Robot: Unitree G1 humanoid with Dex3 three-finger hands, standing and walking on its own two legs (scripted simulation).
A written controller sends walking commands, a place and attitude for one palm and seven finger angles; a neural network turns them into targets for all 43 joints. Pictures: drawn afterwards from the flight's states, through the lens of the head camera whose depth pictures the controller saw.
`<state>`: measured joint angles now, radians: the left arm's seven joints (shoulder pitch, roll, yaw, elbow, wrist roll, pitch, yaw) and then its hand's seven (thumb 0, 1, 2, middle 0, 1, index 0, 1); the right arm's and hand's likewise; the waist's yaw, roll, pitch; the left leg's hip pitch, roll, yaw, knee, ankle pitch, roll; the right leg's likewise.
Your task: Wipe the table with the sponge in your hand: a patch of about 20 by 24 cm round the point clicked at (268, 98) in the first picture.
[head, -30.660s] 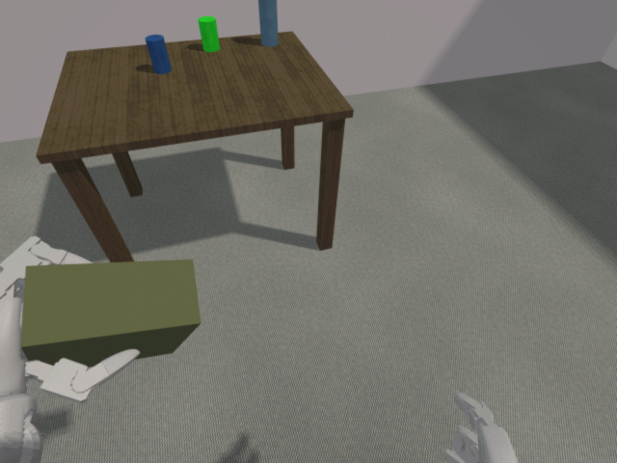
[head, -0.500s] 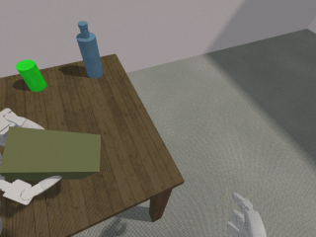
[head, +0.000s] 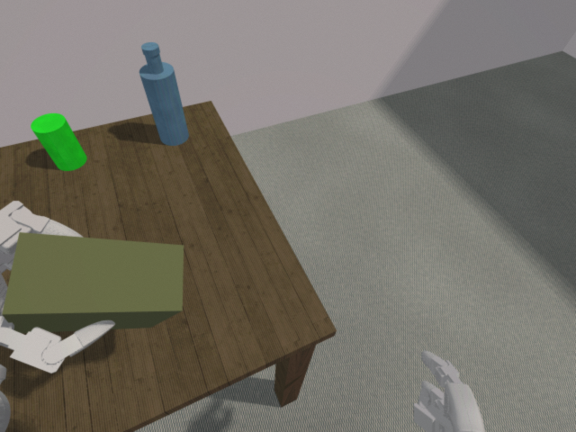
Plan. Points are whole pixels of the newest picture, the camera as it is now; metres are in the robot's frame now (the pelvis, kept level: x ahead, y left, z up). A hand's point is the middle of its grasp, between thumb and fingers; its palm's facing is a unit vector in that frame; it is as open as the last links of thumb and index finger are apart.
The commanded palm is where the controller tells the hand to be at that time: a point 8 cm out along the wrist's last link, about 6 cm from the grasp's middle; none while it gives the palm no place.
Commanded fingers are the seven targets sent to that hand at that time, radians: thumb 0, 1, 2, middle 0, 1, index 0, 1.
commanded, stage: shuffle to correct the standing spot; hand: left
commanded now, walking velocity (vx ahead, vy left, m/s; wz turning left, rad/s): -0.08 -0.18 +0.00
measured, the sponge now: (123, 290) +0.24 +0.19 +0.13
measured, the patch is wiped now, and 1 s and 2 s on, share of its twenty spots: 0.00 0.00 0.00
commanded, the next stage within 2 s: none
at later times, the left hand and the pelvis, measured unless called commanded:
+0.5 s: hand (48, 305) +0.20 +0.23 +0.17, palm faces +0.30 -0.83 -0.47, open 10.6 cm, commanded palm +0.14 +0.28 +0.18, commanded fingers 0.00 0.10 1.30 -1.20 -1.60 -1.20 -1.60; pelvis -0.02 +0.00 +0.00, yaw +0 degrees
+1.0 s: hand (58, 293) +0.22 +0.24 +0.16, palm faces +0.32 -0.86 -0.41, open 10.6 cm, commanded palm +0.16 +0.28 +0.18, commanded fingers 0.00 0.10 1.30 -1.20 -1.60 -1.20 -1.60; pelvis +0.00 +0.00 +0.00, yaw +1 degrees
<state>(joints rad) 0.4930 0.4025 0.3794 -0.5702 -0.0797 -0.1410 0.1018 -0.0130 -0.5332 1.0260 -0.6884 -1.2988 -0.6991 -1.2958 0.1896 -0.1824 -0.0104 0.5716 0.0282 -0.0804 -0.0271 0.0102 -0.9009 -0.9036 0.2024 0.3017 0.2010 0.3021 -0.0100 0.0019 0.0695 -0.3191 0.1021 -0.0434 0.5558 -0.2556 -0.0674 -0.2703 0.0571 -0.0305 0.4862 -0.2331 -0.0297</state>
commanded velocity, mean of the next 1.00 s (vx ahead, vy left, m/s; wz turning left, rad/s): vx -0.16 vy -0.18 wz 0.00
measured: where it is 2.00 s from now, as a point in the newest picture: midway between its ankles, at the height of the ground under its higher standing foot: outside the picture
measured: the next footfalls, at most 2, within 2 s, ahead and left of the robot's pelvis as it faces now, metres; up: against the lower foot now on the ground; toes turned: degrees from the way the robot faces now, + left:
none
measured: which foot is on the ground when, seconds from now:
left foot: down 0.00-1.00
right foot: down 0.00-1.00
